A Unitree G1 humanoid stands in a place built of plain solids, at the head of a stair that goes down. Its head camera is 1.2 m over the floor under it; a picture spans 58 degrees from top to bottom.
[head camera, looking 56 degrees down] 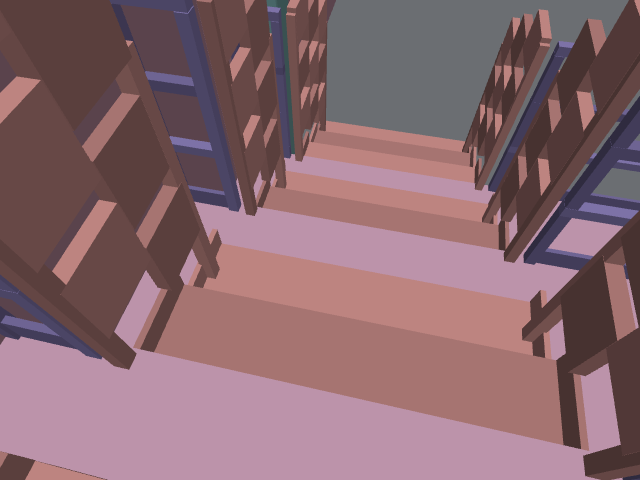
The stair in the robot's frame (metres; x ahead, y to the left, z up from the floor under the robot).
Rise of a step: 0.17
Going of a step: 0.30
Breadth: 1.32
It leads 12 degrees to the right of straight ahead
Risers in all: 3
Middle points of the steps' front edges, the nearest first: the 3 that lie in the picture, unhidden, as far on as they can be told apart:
0.30 -0.07 0.00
0.60 -0.14 -0.17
0.89 -0.20 -0.35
